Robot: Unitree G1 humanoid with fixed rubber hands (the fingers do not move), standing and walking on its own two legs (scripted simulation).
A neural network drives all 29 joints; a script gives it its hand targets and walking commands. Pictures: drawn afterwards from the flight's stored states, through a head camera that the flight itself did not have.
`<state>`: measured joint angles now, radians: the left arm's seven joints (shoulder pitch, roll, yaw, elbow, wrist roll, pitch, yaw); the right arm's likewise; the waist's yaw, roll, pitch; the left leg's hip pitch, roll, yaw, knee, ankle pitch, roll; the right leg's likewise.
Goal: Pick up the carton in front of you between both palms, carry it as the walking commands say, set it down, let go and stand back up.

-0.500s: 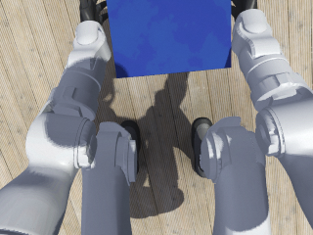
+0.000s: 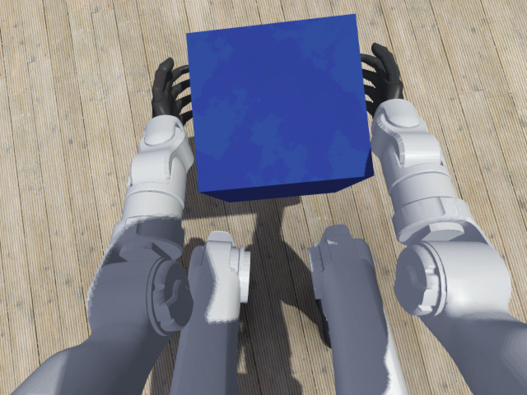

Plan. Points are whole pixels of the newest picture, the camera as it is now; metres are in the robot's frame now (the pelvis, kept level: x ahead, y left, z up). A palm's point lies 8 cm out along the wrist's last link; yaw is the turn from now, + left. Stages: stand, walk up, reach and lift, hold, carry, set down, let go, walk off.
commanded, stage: reach and lift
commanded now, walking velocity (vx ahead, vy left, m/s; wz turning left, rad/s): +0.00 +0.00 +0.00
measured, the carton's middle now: (277, 130) +0.49 -0.01 -0.14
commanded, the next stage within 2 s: none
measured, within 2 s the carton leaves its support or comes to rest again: neither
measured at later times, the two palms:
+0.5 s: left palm (114, 85) +0.47 +0.14 +0.08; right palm (445, 67) +0.46 -0.16 +0.08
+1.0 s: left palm out of the picture +0.43 +0.14 +0.24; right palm out of the picture +0.42 -0.16 +0.24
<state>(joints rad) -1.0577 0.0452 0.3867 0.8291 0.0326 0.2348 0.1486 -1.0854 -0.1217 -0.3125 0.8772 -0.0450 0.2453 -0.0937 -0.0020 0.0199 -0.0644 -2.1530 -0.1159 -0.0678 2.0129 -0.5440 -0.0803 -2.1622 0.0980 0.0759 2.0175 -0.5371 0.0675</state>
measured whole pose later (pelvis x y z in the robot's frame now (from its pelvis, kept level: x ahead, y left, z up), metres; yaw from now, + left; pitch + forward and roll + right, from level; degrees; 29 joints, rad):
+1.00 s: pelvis +0.08 +0.00 +0.28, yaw -1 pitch +22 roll +0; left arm -0.44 -0.12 0.33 0.62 0.16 0.27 0.07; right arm -0.44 0.09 -0.31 0.62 -0.17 0.28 -0.05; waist 0.00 0.01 -0.22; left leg -1.00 -0.09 -0.13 1.03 -0.42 -0.03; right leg -1.01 0.08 0.13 1.03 -0.42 0.03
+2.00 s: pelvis +0.10 +0.00 +0.36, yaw -1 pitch -4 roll +0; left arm -0.31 -0.17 0.30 0.37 0.29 0.62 -0.01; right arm -0.30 0.16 -0.28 0.36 -0.28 0.63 0.01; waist 0.00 0.00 -0.01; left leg -0.15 -0.04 -0.14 0.43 -0.22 -0.01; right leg -0.15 0.05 0.14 0.43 -0.21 0.01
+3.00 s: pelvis +0.12 +0.01 +0.35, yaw +0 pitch +0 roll +0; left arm -0.25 -0.15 0.18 0.08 0.22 0.83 0.02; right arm -0.23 0.14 -0.19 0.08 -0.20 0.83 -0.02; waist -0.01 -0.02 -0.12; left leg -0.25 0.00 -0.02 0.55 -0.35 -0.01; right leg -0.25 -0.02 0.05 0.53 -0.30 0.01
